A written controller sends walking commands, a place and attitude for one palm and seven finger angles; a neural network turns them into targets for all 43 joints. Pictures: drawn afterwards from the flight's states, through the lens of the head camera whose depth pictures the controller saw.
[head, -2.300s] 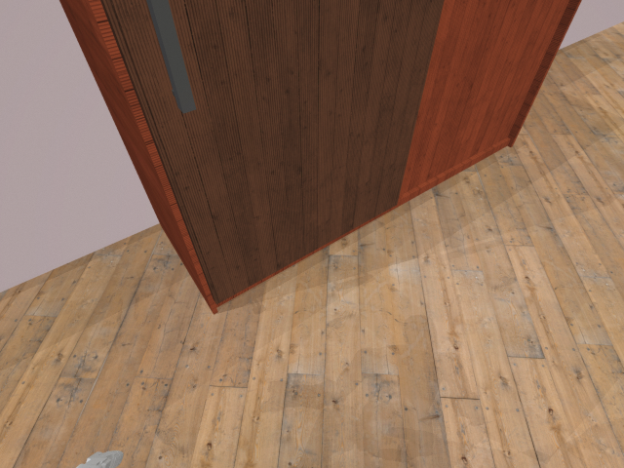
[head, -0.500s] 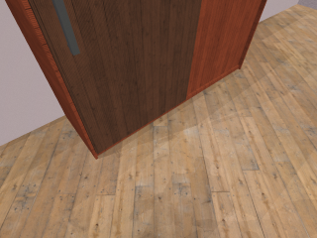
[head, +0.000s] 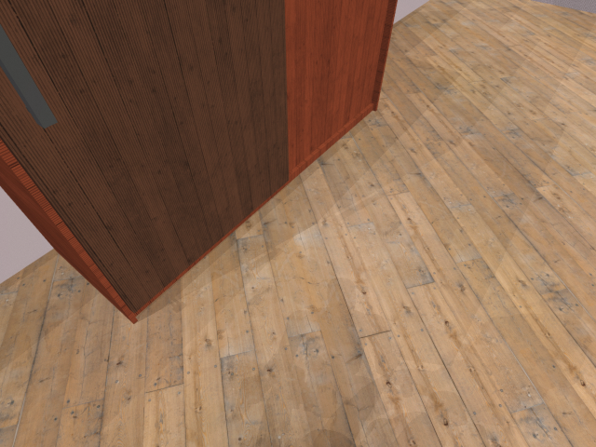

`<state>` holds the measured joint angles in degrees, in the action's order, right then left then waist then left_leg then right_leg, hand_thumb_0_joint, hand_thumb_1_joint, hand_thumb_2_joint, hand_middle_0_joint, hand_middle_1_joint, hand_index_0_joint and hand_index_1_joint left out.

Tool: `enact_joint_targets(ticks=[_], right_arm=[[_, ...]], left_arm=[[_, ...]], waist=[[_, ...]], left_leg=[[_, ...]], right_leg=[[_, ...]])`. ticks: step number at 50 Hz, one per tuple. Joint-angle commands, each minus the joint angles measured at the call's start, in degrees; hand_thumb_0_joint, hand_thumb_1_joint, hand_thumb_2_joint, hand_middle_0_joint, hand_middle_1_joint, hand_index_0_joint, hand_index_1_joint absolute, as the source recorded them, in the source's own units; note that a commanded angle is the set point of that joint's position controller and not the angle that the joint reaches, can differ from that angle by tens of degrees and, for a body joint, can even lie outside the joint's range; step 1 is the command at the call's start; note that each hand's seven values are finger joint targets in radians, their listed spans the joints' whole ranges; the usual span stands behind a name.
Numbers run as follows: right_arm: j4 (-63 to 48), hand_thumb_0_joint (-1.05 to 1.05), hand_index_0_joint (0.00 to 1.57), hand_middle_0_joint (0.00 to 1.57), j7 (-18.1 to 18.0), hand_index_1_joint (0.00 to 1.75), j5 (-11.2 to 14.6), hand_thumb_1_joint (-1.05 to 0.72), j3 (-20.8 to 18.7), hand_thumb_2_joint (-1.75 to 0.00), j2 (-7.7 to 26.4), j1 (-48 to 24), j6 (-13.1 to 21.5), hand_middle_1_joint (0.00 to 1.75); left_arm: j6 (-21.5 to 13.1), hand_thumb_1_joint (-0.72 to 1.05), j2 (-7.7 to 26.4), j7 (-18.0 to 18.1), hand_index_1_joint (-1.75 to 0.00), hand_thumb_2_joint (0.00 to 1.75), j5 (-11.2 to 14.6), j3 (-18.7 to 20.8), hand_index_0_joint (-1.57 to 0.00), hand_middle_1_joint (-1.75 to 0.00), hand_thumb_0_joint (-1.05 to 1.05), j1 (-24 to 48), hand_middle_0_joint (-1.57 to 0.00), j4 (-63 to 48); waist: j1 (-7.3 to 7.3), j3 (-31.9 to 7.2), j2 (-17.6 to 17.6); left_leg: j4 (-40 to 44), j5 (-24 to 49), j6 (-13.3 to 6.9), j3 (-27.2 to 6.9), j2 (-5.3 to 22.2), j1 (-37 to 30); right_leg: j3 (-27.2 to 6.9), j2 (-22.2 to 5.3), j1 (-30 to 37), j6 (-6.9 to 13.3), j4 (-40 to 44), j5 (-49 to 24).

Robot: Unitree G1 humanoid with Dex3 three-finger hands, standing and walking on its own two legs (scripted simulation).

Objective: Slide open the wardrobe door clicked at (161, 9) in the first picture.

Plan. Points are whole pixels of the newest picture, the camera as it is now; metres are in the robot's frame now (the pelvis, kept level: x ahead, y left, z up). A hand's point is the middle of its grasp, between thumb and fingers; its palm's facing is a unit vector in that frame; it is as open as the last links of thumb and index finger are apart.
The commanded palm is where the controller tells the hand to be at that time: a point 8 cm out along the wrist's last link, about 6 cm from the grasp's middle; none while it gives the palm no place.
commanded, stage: walk to a spot facing it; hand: left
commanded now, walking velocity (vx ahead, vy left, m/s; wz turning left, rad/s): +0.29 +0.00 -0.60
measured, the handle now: out of the picture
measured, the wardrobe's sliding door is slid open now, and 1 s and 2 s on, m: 0.00 0.00 0.00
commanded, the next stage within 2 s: turn to face it in 0.92 s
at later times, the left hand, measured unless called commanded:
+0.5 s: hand (252, 351) +0.30 +0.12 -0.17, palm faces -0.40 -0.90 -0.16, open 7.4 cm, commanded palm none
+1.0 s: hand (287, 292) +0.44 +0.08 -0.19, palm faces -0.44 -0.88 -0.19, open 7.3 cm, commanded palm none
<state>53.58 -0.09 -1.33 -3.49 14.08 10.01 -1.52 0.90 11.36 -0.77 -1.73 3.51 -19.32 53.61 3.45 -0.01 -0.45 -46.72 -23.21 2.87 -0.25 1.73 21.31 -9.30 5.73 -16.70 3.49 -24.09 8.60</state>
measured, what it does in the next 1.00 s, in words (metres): walks ahead, turning right: left foot, then right foot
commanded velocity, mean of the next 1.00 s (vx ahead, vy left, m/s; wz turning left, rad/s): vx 0.29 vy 0.00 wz -0.48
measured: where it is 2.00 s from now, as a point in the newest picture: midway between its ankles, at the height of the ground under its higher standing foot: (364, 386)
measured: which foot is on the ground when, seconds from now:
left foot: up 0.00-0.08, down 0.10-0.54, up 0.56-0.94, down 0.96-1.00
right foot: down 0.00-0.08, up 0.10-0.54, down 0.56-0.98, up 1.00-1.00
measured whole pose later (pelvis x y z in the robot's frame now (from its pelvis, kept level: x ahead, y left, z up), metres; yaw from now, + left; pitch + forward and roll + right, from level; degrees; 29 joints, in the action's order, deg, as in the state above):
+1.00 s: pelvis +0.31 -0.08 -0.02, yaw -33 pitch -1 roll -2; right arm 52.6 0.4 -2.1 -1.6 9.3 10.4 3.9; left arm -0.9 13.3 -0.8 -1.3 4.6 -18.1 56.4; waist 2.1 0.3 -1.9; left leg -35.8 -13.6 -0.4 7.8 5.2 21.1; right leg -1.3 2.4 -13.9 1.4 -40.4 24.3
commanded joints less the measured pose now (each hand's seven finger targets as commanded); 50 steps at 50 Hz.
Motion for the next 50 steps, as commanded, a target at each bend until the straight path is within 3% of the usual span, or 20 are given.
enact_joint_targets(ticks=[1,3,4,5,6,10,16,22,24,26,27,28,29,32,35,43,46,47,49,50], right_arm=[[-5.42,0.00,0.20,0.20,-0.65,0.30,0.78,-0.90,-1.11,-0.90,3.56,1.90,3.13,0.30],[-2.56,0.00,0.20,0.20,-1.75,0.30,0.96,-0.90,-1.75,-0.90,6.51,11.84,3.86,0.30],[-2.40,0.00,0.20,0.20,-2.22,0.30,0.11,-0.90,-2.82,-0.90,12.47,14.40,4.03,0.30],[-3.97,0.00,0.20,0.20,-2.31,0.30,0.58,-0.90,-2.84,-0.90,14.68,13.21,4.20,0.30],[-4.69,0.00,0.20,0.20,-1.80,0.30,-0.10,-0.90,-2.02,-0.90,12.48,10.05,4.33,0.30],[-3.98,0.00,0.20,0.20,-1.90,0.30,0.26,-0.90,0.25,-0.90,6.15,6.52,5.87,0.30],[1.11,0.00,0.20,0.20,-2.21,0.30,0.27,-0.90,0.69,-0.90,4.72,17.46,6.82,0.30],[3.96,0.00,0.20,0.20,-2.02,0.30,-0.51,-0.90,0.21,-0.90,5.38,20.34,6.33,0.30],[4.12,0.00,0.20,0.20,-1.89,0.30,-0.34,-0.90,-0.45,-0.90,7.28,19.30,6.16,0.30],[3.40,0.00,0.20,0.20,-1.48,0.30,0.27,-0.90,-0.64,-0.90,8.23,17.26,5.84,0.30],[2.51,0.00,0.20,0.20,-0.55,0.30,1.26,-0.90,-0.15,-0.90,5.52,18.56,5.77,0.30],[0.01,0.00,0.20,0.20,-0.96,0.30,1.87,-0.90,0.36,-0.90,1.47,18.56,6.14,0.30],[-1.81,0.00,0.20,0.20,-1.34,0.30,1.51,-0.90,0.01,-0.90,3.04,11.74,6.29,0.30],[-0.68,0.00,0.20,0.20,-0.89,0.30,-0.01,-0.90,-0.23,-0.90,2.89,9.45,4.94,0.30],[1.40,0.00,0.20,0.20,-0.49,0.30,-0.39,-0.90,-0.11,-0.90,0.22,15.87,2.90,0.30],[-3.09,0.00,0.20,0.20,0.66,0.30,-0.15,-0.90,-0.38,-0.90,0.10,5.03,4.29,0.30],[-2.56,0.00,0.20,0.20,0.08,0.30,0.08,-0.90,-0.56,-0.90,1.06,6.92,5.36,0.30],[-1.14,0.00,0.20,0.20,-0.59,0.30,-0.04,-0.90,-0.98,-0.90,3.31,11.22,5.89,0.30],[0.32,0.00,0.20,0.20,-1.00,0.30,-0.96,-0.90,-2.43,-0.90,12.16,19.86,5.69,0.30],[0.15,0.00,0.20,0.20,-1.37,0.30,-0.52,-0.90,-1.69,-0.90,9.32,16.98,5.42,0.30]], left_arm=[[-0.82,0.90,12.79,0.60,-0.30,0.90,0.11,3.39,-0.20,-0.30,0.00,2.42,-0.20,-4.91],[-0.52,0.90,10.16,0.20,-0.30,0.90,0.45,2.93,-0.20,-0.30,0.00,6.52,-0.20,-6.79],[-0.49,0.90,5.98,-0.63,-0.30,0.90,1.06,2.28,-0.20,-0.30,0.00,6.72,-0.20,-8.10],[-1.37,0.90,7.00,-1.12,-0.30,0.90,0.69,2.79,-0.20,-0.30,0.00,9.86,-0.20,-10.58],[-1.30,0.90,8.19,-1.68,-0.30,0.90,-0.11,3.36,-0.20,-0.30,0.00,10.79,-0.20,-10.01],[-0.09,0.90,6.12,-3.18,-0.30,0.90,-0.57,2.98,-0.20,-0.30,0.00,5.71,-0.20,-5.87],[0.16,0.90,3.37,-3.46,-0.30,0.90,-0.42,1.19,-0.20,-0.30,0.00,14.68,-0.20,-7.83],[-0.54,0.90,2.34,-3.66,-0.30,0.90,0.11,0.16,-0.20,-0.30,0.00,23.36,-0.20,-9.05],[-1.03,0.90,4.02,-3.25,-0.30,0.90,0.11,0.59,-0.20,-0.30,0.00,18.20,-0.20,-7.22],[-2.13,0.90,7.52,-2.48,-0.30,0.90,-0.25,1.89,-0.20,-0.30,0.00,3.93,-0.20,-2.97],[-2.87,0.90,13.78,-1.72,-0.30,0.90,-0.39,3.42,-0.20,-0.30,0.00,-3.77,-0.20,-0.70],[-3.22,0.90,19.49,-0.88,-0.30,0.90,0.70,4.57,-0.20,-0.30,0.00,-8.96,-0.20,0.25],[-2.54,0.90,20.49,-0.29,-0.30,0.90,1.74,4.81,-0.20,-0.30,0.00,-8.07,-0.20,0.17],[-2.91,0.90,12.08,0.70,-0.30,0.90,1.08,2.36,-0.20,-0.30,0.00,4.96,-0.20,-2.86],[-3.46,0.90,9.92,0.99,-0.30,0.90,-0.03,1.70,-0.20,-0.30,0.00,10.00,-0.20,-2.87],[-3.64,0.90,9.92,0.23,-0.30,0.90,0.19,2.13,-0.20,-0.30,0.00,4.81,-0.20,-1.39],[-3.34,0.90,9.81,0.37,-0.30,0.90,0.58,2.31,-0.20,-0.30,0.00,4.74,-0.20,-1.67],[-3.16,0.90,8.05,0.32,-0.30,0.90,0.77,2.06,-0.20,-0.30,0.00,4.65,-0.20,-2.21],[-3.51,0.90,3.72,-0.39,-0.30,0.90,0.97,1.23,-0.20,-0.30,0.00,4.31,-0.20,-4.25],[-2.96,0.90,5.62,-0.07,-0.30,0.90,0.34,1.63,-0.20,-0.30,0.00,6.12,-0.20,-3.92]], waist=[[-2.31,-1.53,-9.17],[-7.51,-2.63,-2.85],[-8.80,-1.24,15.00],[-8.17,3.32,14.40],[-6.77,5.48,9.85],[-2.12,7.71,7.64],[-5.44,8.91,7.41],[-7.35,9.71,9.49],[-4.80,5.02,9.85],[2.41,-3.53,7.66],[5.22,-10.77,-0.64],[5.12,-18.60,-10.39],[5.81,-14.75,-3.76],[-1.23,-1.21,-0.55],[-6.87,-0.01,-3.13],[-3.35,3.43,-6.67],[-5.17,2.47,-4.03],[-6.91,0.43,-0.64],[-9.45,-4.32,18.22],[-9.03,-1.58,14.94]], left_leg=[[14.57,0.33,-1.65,1.31,-2.69,-8.08],[27.44,0.65,-3.54,-2.26,1.62,-29.82],[36.70,-16.66,-7.49,-21.79,17.20,-34.57],[40.72,-21.09,-11.52,-29.33,27.63,-25.60],[41.82,-21.69,-12.65,-29.03,26.31,-17.38],[39.19,-1.05,-7.70,-6.17,14.76,-12.37],[34.98,25.26,-9.34,2.53,15.88,-23.50],[31.18,39.80,-8.45,10.86,16.99,-24.26],[22.19,56.98,-7.68,13.64,17.79,-25.50],[2.34,57.27,-4.03,16.66,15.29,-17.52],[-14.71,34.21,-1.99,16.21,12.55,-0.57],[-35.51,-10.12,0.55,11.90,4.12,14.52],[-38.69,-8.75,-1.02,4.32,5.68,18.45],[-31.54,2.44,-0.68,1.14,10.69,13.85],[-19.73,3.45,0.27,3.10,9.79,5.71],[3.94,8.28,0.13,5.67,4.67,2.15],[15.46,10.24,0.20,6.76,2.70,-7.98],[20.81,9.46,-0.76,3.96,4.85,-17.84],[32.25,6.51,-11.15,-23.30,29.28,-29.23],[33.27,5.21,-11.73,-21.90,29.62,-22.23]], right_leg=[[-19.80,-11.63,-3.02,5.92,10.23,21.01],[-13.29,-5.11,-19.97,1.00,0.20,24.48],[-2.95,1.85,-32.31,-1.95,-16.47,25.69],[4.71,-3.41,-32.92,-3.91,-26.25,21.44],[4.31,-5.77,-30.08,-4.26,-33.19,17.48],[7.68,-7.97,-26.85,-5.65,-44.45,3.56],[12.13,-10.51,-33.10,-6.29,-38.57,1.16],[17.53,-8.25,-21.51,-3.12,-18.53,2.91],[19.32,-5.26,-11.53,-0.69,-15.13,6.38],[21.14,-2.17,11.87,1.21,-8.12,1.76],[8.55,-12.76,31.44,5.05,-6.36,2.58],[-21.91,-31.18,40.26,12.39,-0.80,-3.88],[-22.65,-31.65,33.77,14.53,4.08,-4.02],[-10.30,-24.71,7.65,9.77,8.88,7.24],[-1.06,-19.50,-4.70,7.47,10.79,7.83],[-3.53,-16.71,-3.21,6.88,10.15,12.65],[-3.40,-15.09,-3.19,5.14,3.74,6.49],[-1.20,-11.73,-7.51,3.07,-4.85,3.89],[10.84,-2.87,-23.97,-2.32,-36.83,26.19],[7.51,-6.54,-24.19,-2.75,-44.72,23.62]])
